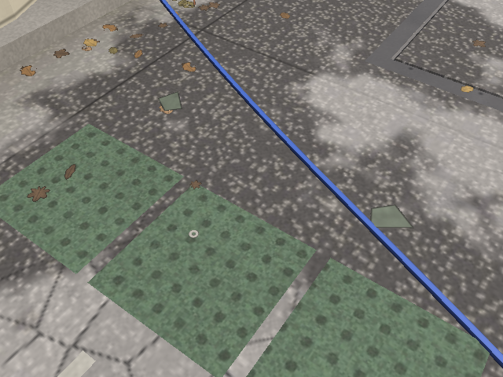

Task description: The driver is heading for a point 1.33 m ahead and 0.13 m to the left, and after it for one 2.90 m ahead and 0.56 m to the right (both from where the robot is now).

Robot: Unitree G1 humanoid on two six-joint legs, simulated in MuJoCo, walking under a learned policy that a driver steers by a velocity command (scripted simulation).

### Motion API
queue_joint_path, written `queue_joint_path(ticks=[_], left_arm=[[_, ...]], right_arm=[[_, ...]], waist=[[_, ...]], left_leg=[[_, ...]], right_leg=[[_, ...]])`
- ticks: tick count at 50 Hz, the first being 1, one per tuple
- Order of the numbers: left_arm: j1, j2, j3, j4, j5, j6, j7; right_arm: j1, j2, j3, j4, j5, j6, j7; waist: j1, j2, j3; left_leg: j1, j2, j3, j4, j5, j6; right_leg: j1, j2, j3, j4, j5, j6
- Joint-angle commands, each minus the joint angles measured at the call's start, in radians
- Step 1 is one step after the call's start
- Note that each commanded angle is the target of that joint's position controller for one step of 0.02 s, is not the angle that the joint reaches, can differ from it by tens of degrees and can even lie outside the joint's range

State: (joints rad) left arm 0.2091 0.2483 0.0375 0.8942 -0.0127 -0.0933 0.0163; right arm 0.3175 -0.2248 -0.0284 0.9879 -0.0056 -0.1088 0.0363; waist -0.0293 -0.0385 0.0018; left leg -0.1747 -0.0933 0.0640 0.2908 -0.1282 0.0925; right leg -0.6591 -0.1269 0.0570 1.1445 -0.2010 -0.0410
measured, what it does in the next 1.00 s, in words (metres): walks ahead: right foot, then left foot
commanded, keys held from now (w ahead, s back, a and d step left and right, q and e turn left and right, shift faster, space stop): w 1.00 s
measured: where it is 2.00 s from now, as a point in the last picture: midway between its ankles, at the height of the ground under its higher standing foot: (259, 213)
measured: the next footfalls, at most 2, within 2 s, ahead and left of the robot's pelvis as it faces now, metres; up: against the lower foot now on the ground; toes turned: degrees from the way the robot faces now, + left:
right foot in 0.30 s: +0.34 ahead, -0.17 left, +0.00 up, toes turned -2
left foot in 0.86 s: +0.65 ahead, +0.07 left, +0.00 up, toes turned +3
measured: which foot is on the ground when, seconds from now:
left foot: down 0.00-0.32, up 0.34-0.84, down 0.86-1.00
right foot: up 0.00-0.28, down 0.30-0.86, up 0.88-1.00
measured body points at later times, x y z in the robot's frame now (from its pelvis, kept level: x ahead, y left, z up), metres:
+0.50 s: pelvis +0.28 -0.08 +0.00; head +0.29 -0.10 +0.45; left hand +0.33 +0.18 -0.12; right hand +0.36 -0.35 -0.14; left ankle +0.28 +0.08 -0.66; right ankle +0.30 -0.16 -0.74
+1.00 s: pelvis +0.55 -0.01 -0.01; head +0.58 +0.00 +0.44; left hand +0.58 +0.25 -0.15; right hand +0.67 -0.27 -0.13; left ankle +0.61 +0.07 -0.74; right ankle +0.44 -0.16 -0.65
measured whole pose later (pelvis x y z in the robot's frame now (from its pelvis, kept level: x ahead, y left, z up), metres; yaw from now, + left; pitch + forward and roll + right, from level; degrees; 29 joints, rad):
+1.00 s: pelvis +0.55 -0.01 -0.01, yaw +1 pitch +2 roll +0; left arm 0.30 0.25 0.05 0.97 -0.02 -0.10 0.00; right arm 0.17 -0.24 -0.05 0.90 0.00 -0.10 0.04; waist 0.00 -0.02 0.02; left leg -0.35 -0.04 0.06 0.47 -0.15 0.07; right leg -0.39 -0.04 0.03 1.19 -0.37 -0.05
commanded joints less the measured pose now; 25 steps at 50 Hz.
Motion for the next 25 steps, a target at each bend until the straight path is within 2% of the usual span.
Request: queue_joint_path(ticks=[1, 5, 8, 10, 12, 13, 14, 15, 16, 17, 18, 19, 20, 21, 22, 23, 25], left_arm=[[0.034, 0.046, 0.014, -0.043, 0.013, 0.004, 0.007], [-0.128, 0.029, 0.007, -0.087, 0.004, -0.007, -0.005], [-0.217, 0.032, 0.002, -0.115, -0.006, -0.01, -0.022], [-0.254, 0.041, 0.002, -0.137, -0.009, -0.016, -0.036], [-0.237, 0.062, 0.008, -0.145, -0.01, -0.025, -0.047], [-0.19, 0.079, 0.016, -0.136, -0.009, -0.029, -0.049], [-0.079, 0.11, 0.035, -0.105, -0.007, -0.032, -0.047], [0.117, 0.174, 0.063, -0.05, -0.004, -0.034, -0.039], [0.274, 0.291, 0.091, -0.025, 0.016, -0.029, -0.034], [0.306, 0.25, 0.08, -0.01, 0.012, -0.024, -0.04], [0.23, 0.174, 0.056, -0.024, 0.006, -0.027, -0.041], [0.134, 0.131, 0.041, -0.048, 0.005, -0.025, -0.039], [0.056, 0.103, 0.031, -0.06, 0.009, -0.024, -0.044], [0.02, 0.076, 0.022, -0.064, 0.014, -0.026, -0.048], [0.014, 0.064, 0.019, -0.055, 0.018, -0.026, -0.053], [0.031, 0.069, 0.021, -0.043, 0.018, -0.029, -0.054], [0.068, 0.097, 0.029, -0.018, 0.018, -0.033, -0.047]], right_arm=[[-0.038, -0.13, -0.02, -0.053, 0.001, -0.018, -0.02], [0.044, -0.158, -0.025, -0.036, 0.017, -0.005, -0.036], [0.098, -0.168, -0.029, -0.014, 0.025, 0.006, -0.037], [0.118, -0.169, -0.032, -0.002, 0.026, 0.016, -0.039], [0.111, -0.18, -0.038, 0.0, 0.027, 0.027, -0.041], [0.093, -0.188, -0.04, -0.004, 0.027, 0.032, -0.042], [0.072, -0.182, -0.037, -0.01, 0.023, 0.037, -0.042], [0.062, -0.148, -0.023, -0.025, 0.011, 0.039, -0.041], [0.141, -0.053, 0.008, -0.053, -0.001, 0.022, -0.035], [0.179, -0.029, 0.019, -0.037, 0.019, -0.006, -0.028], [0.096, -0.145, -0.01, -0.053, 0.043, -0.023, -0.024], [0.014, -0.165, -0.016, -0.077, 0.05, -0.029, -0.025], [-0.025, -0.151, -0.018, -0.083, 0.039, -0.024, -0.031], [-0.027, -0.142, -0.026, -0.083, 0.025, -0.011, -0.037], [-0.007, -0.117, -0.025, -0.078, 0.023, 0.005, -0.037], [0.011, -0.093, -0.023, -0.072, 0.021, 0.016, -0.038], [-0.013, -0.088, -0.027, -0.084, 0.017, 0.028, -0.042]], waist=[[0.046, 0.077, 0.055], [-0.012, 0.077, 0.055], [-0.046, 0.085, 0.073], [-0.05, 0.09, 0.084], [-0.026, 0.102, 0.071], [0.006, 0.114, 0.046], [0.068, 0.111, -0.017], [0.145, 0.077, -0.147], [0.147, -0.135, -0.313], [0.139, -0.264, -0.403], [0.133, -0.164, -0.268], [0.108, -0.097, -0.168], [0.075, -0.022, -0.097], [0.044, -0.022, -0.06], [0.022, -0.037, -0.045], [0.012, -0.038, -0.037], [0.003, -0.023, -0.011]], left_leg=[[-0.103, 0.278, -0.206, -0.205, 0.083, 0.17], [-0.013, 0.264, -0.161, -0.191, 0.094, 0.127], [0.075, 0.292, -0.164, -0.161, 0.067, 0.121], [0.147, 0.325, -0.178, -0.122, 0.068, 0.113], [0.194, 0.35, -0.191, -0.07, 0.115, 0.098], [0.198, 0.347, -0.185, -0.016, 0.218, 0.086], [0.184, 0.308, -0.149, 0.116, 0.387, 0.065], [0.073, 0.246, -0.096, 0.358, 0.413, 0.032], [-0.297, 0.11, -0.018, 0.767, 0.078, -0.038], [-0.521, 0.026, -0.129, 0.978, -0.42, -0.051], [-0.616, 0.097, -0.188, 1.064, -0.38, -0.029], [-0.616, 0.153, -0.16, 1.044, -0.283, -0.016], [-0.57, 0.193, -0.138, 0.979, -0.203, -0.021], [-0.515, 0.224, -0.14, 0.911, -0.152, -0.025], [-0.464, 0.234, -0.136, 0.88, -0.121, -0.031], [-0.443, 0.233, -0.126, 0.861, -0.103, -0.037], [-0.482, 0.237, -0.119, 0.805, -0.048, -0.052]], right_leg=[[-0.025, -0.042, 0.001, -0.138, 0.158, 0.027], [0.001, 0.001, -0.036, -0.431, 0.308, 0.035], [0.007, 0.023, -0.047, -0.535, 0.287, 0.036], [-0.002, 0.031, -0.043, -0.584, 0.226, 0.018], [0.049, 0.047, -0.05, -0.626, 0.145, -0.01], [0.128, 0.069, -0.069, -0.645, 0.114, -0.026], [0.281, 0.103, -0.097, -0.667, 0.103, -0.049], [0.554, 0.062, -0.049, -0.646, 0.129, -0.094], [0.96, -0.198, 0.335, -0.665, 0.092, -0.227], [1.084, -0.296, 0.689, -0.83, -0.026, -0.314], [0.976, -0.26, 0.586, -0.844, -0.061, -0.258], [0.83, -0.221, 0.425, -0.857, 0.002, -0.218], [0.685, -0.175, 0.315, -0.895, 0.086, -0.197], [0.594, -0.133, 0.236, -0.931, 0.132, -0.178], [0.537, -0.109, 0.191, -0.961, 0.154, -0.172], [0.508, -0.096, 0.158, -0.979, 0.201, -0.179], [0.499, -0.09, 0.106, -1.002, 0.288, -0.191]])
